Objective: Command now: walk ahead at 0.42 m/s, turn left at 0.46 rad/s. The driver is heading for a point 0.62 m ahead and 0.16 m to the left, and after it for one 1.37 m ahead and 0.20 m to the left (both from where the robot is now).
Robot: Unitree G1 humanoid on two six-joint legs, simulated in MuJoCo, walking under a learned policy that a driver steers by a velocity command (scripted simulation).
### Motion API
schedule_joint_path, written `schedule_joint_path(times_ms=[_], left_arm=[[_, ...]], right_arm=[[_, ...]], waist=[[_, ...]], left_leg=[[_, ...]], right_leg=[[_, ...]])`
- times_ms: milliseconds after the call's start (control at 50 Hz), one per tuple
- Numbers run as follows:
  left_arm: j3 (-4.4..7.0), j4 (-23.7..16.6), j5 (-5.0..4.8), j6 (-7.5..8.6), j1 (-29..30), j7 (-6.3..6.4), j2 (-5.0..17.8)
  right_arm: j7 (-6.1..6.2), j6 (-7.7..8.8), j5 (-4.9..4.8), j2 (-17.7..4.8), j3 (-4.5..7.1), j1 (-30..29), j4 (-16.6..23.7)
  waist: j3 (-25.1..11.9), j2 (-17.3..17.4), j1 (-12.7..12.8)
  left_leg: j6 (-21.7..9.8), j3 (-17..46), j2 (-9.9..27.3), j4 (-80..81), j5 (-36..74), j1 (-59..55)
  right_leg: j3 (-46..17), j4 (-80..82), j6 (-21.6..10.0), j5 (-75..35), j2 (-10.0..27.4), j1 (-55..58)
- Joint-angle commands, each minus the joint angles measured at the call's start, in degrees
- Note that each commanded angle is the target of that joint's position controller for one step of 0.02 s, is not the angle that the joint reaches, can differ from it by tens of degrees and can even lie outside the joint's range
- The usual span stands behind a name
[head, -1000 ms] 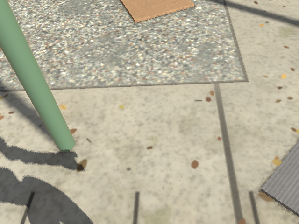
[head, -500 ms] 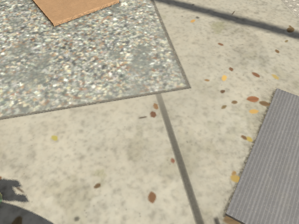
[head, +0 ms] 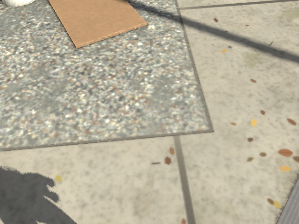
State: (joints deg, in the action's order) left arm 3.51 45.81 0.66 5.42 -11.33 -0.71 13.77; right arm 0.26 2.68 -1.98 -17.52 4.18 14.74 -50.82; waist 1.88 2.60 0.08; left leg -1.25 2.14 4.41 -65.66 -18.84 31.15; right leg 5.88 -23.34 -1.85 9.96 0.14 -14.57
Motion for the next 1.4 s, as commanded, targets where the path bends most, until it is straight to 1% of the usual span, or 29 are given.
schedule_joint_path(times_ms=[20,140,220,280,300,320,340,360,380,420,460,620,740,760,780,800,820,840,900,940,1000,1080,1100,1120,1140,1160,1240,1320,1400], left_arm=[[1.76,-2.62,0.5,1.61,3.12,0.44,6.74],[2.77,-1.23,-0.22,-0.16,1.74,2.76,10.32],[3.64,-0.72,-2.21,-1.83,1.37,3.23,12.6],[3.57,-0.95,-2.74,-2.95,0.73,3.38,11.78],[2.45,-2.11,0.09,-2.77,-2.08,3.03,9.04],[1.13,-3.06,1.98,-2.4,-7.02,2.23,5.48],[1.64,-3.0,-0.47,-2.28,-5.35,1.63,9.26],[1.94,-4.18,-2.06,-2.42,-0.43,1.71,10.5],[2.04,-3.95,-1.39,-2.92,1.66,2.53,10.14],[2.54,-4.17,-0.14,-4.32,2.43,3.66,10.78],[2.33,-4.41,0.15,-4.54,1.19,3.74,9.24],[1.48,-6.49,-0.42,-4.43,5.04,3.4,7.82],[1.6,-6.07,-0.41,-2.91,0.68,1.44,7.77],[2.18,-6.52,0.67,-2.89,0.05,1.42,10.71],[3.1,-7.47,1.79,-3.43,2.85,1.77,15.76],[2.68,-7.62,2.78,-3.46,2.04,1.72,13.07],[2.36,-8.29,2.07,-3.32,2.7,1.84,11.87],[2.2,-8.27,1.02,-3.39,4.06,2.04,10.98],[0.9,-7.2,-0.54,-3.81,3.1,2.1,7.54],[1.52,-6.4,-0.96,-4.56,0.76,2.19,9.4],[2.38,-5.87,-1.01,-4.77,-2.76,2.29,12.44],[1.72,-5.29,-2.1,-4.3,-2.9,1.65,11.04],[0.59,-6.01,-1.47,-3.61,-0.87,1.28,7.54],[-0.82,-8.34,-0.4,-2.29,1.01,0.63,2.52],[0.05,-11.08,-1.57,-1.16,5.6,0.75,6.68],[1.38,-11.17,-2.56,-0.62,6.85,0.72,10.44],[1.23,-9.77,-1.44,0.2,5.3,-0.72,8.55],[-0.59,-10.34,-1.54,0.2,8.49,-2.01,4.58],[-0.73,-12.23,-2.32,-0.66,12.09,-2.73,5.85]], right_arm=[[0.22,-1.12,0.44,-1.51,0.83,1.1,4.01],[-2.18,-1.14,1.62,0.17,-0.04,-7.7,8.53],[-3.55,-1.94,1.8,-2.85,1.01,-9.73,11.49],[-2.88,-1.72,1.95,-8.16,3.76,1.65,9.2],[-1.28,-1.88,2.09,-14.85,5.43,4.73,9.59],[-0.9,-1.88,3.02,-17.28,4.81,1.47,12.03],[-1.78,-1.88,2.88,-14.29,4.16,1.69,13.32],[-1.9,-1.61,2.18,-11.73,3.63,-1.62,13.96],[-1.49,-1.76,0.94,-9.32,3.05,-4.76,14.04],[-0.52,-2.5,1.31,-7.45,2.34,-8.05,14.9],[0.15,-2.62,2.44,-8.27,2.64,-7.98,15.55],[1.78,-4.15,1.71,-9.13,3.17,-7.27,16.96],[1.56,-5.3,1.3,-6.54,1.78,-6.41,17.25],[1.63,-5.28,1.61,-4.59,1.15,-4.1,17.1],[1.45,-4.77,1.76,-2.98,0.81,-1.27,17.83],[1.38,-3.86,2.34,-7.11,1.91,-4.21,18.49],[1.33,-3.69,1.88,-10.23,3.08,-4.73,17.62],[1.37,-4.09,1.58,-9.48,3.26,-3.91,16.28],[1.12,-5.12,1.79,-3.31,1.36,-2.7,14.87],[0.27,-4.44,1.45,-1.72,0.35,-6.78,16.08],[-0.29,-2.81,0.82,-2.34,0.17,-10.01,17.06],[-0.51,-0.87,0.87,-2.9,0.64,-2.04,13.03],[-0.13,-0.58,0.91,-4.06,0.94,3.37,11.87],[0.32,-0.64,1.53,-9.34,2.15,8.47,10.82],[-0.25,-0.43,1.73,-12.26,3.23,10.6,10.1],[-0.25,0.37,1.91,-9.23,2.32,9.75,10.15],[-0.12,1.17,1.66,-5.42,0.67,5.25,10.62],[0.18,0.91,1.69,-6.72,0.97,4.67,10.3],[-0.08,1.56,0.91,-8.94,1.66,7.66,8.14]], waist=[[-0.76,-7.13,-1.69],[-1.21,-6.46,0.61],[-2.49,-7.49,0.07],[-8.39,-3.65,-5.41],[-12.75,7.78,-5.02],[-20.16,13.79,0.61],[-26.47,6.36,-3.02],[-19.63,3.13,-2.98],[-13.61,-0.8,-1.81],[-9.03,0.64,0.58],[-9.88,2.32,1.38],[-9.55,5.09,-0.61],[-9.61,6.05,1.07],[-9.53,0.91,0.16],[-7.35,-14.58,-3.93],[-7.19,-18.71,-0.94],[-6.45,-13.82,-0.25],[-5.82,-10.71,-1.05],[-5.84,-9.88,-0.96],[-3.7,-14.59,1.77],[-2.2,-15.29,3.78],[-2.55,-11.36,-0.67],[-5.28,-8.67,-3.22],[-7.97,4.67,-3.86],[-3.26,10.86,-6.55],[1.69,7.37,-6.31],[4.05,4.4,-3.22],[2.67,4.27,-3.89],[4.19,3.73,-4.54]], left_leg=[[0.99,3.48,3.39,1.69,5.47,6.24],[1.62,-2.71,0.55,23.6,21.65,-0.26],[-0.88,-4.17,-1.06,28.61,13.98,-1.32],[-5.26,-6.44,-6.78,38.61,20.18,-17.83],[-9.78,9.15,4.65,37.31,49.05,-31.47],[-22.19,30.95,16.25,35.51,66.94,-43.16],[-24.24,32.42,16.87,40.78,51.12,-43.43],[-21.07,27.22,13.9,43.19,37.76,-37.89],[-17.02,22.73,10.51,44.64,28.22,-31.1],[-13.99,18.82,6.74,47.09,21.49,-19.03],[-13.87,17.38,5.18,47.39,24.64,-15.93],[-11.52,21.58,2.5,47.09,8.05,-14.58],[-7.92,22.79,0.72,39.71,15.06,-15.16],[-4.72,19.54,-2.49,34.42,7.66,-11.15],[-1.09,9.08,-11.63,24.94,-8.46,-2.55],[1.65,6.85,-11.3,13.77,-17.2,-0.06],[2.77,8.09,-10.41,5.39,-15.48,0.5],[3.75,8.09,-10.2,1.84,-12.63,1.33],[5.64,5.08,-7.83,5.76,-5.38,0.41],[5.71,-1.17,-6.77,15.11,-4.36,-1.46],[3.66,-3.39,-6.64,27.41,-7.94,-7.64],[-1.43,-3.64,-6.24,45.28,5.8,-26.72],[-3.04,2.2,-1.34,45.37,4.58,-35.98],[-7.27,16.76,8.96,46.28,1.39,-44.09],[-14.49,29.66,16.96,52.7,-7.58,-40.05],[-16.04,31.13,17.06,54.58,-12.56,-38.32],[-11.94,18.06,10.56,57.45,0.78,-35.35],[-9.63,5.03,5.83,57.85,14.09,-27.56],[-8.54,2.21,9.11,58.53,14.21,-27.32]], right_leg=[[-9.68,14.4,-9.0,-17.11,16.11,4.09],[3.6,11.01,-7.18,-28.84,13.49,5.07],[3.46,3.99,-5.72,-32.05,16.55,12.05],[5.98,-17.49,-0.97,-34.04,11.52,10.31],[6.88,-35.32,3.59,-7.63,7.14,-3.39],[-1.55,-52.87,6.99,34.08,-2.64,-18.72],[-10.88,-57.14,6.33,31.3,-1.54,-21.88],[-10.7,-55.42,5.2,25.55,0.26,-25.51],[-10.42,-50.98,5.01,20.75,2.42,-26.15],[-10.52,-44.36,4.95,15.66,3.44,-20.44],[-9.95,-40.67,5.26,13.25,2.04,-17.21],[-11.7,-23.46,6.71,7.6,-0.37,-13.89],[-9.14,-1.45,3.24,-0.07,-0.24,-0.24],[-15.34,2.06,0.54,-3.89,7.09,4.58],[-26.99,3.9,-6.73,-16.15,17.39,6.94],[-35.29,6.0,-14.6,-18.55,23.36,3.31],[-32.79,5.33,-14.97,-18.04,21.65,3.1],[-27.83,3.84,-12.34,-17.87,18.16,3.74],[-20.25,5.23,-8.25,-2.5,11.84,5.2],[-19.84,8.76,-7.67,12.63,9.74,4.99],[-21.49,9.45,-8.99,15.32,11.6,4.1],[-19.87,5.66,-7.44,13.15,10.41,-4.4],[-16.79,-0.93,-4.53,12.91,8.0,-10.84],[-6.7,-16.63,-0.04,15.16,0.46,-21.91],[-5.25,-25.03,1.11,22.73,0.12,-31.32],[-8.04,-32.98,1.06,21.97,3.07,-36.27],[-8.09,-34.05,1.04,6.47,6.41,-37.83],[-4.26,-19.97,2.96,-6.05,4.34,-25.62],[-4.46,-12.57,0.67,-9.4,3.17,-20.28]])
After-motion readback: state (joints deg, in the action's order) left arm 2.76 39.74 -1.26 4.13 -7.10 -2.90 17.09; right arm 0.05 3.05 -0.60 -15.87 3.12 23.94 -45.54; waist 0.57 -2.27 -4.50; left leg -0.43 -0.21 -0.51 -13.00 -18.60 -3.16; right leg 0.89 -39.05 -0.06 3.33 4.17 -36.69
